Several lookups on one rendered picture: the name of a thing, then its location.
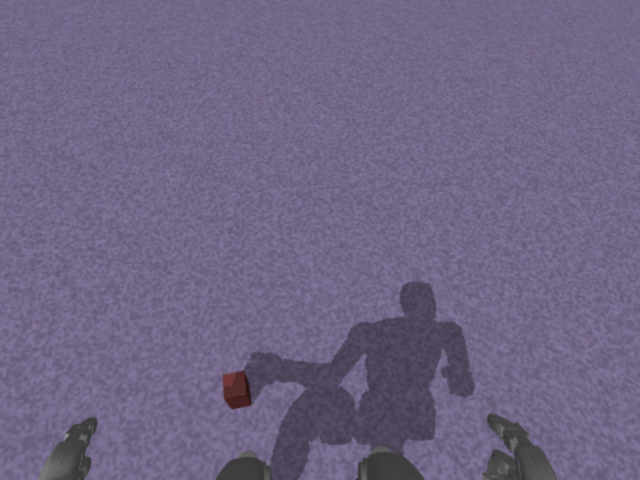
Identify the left robot hand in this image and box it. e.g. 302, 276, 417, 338
38, 417, 98, 480

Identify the right robot hand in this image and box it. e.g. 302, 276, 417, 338
482, 414, 558, 480

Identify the carton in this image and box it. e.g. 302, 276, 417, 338
222, 371, 252, 409

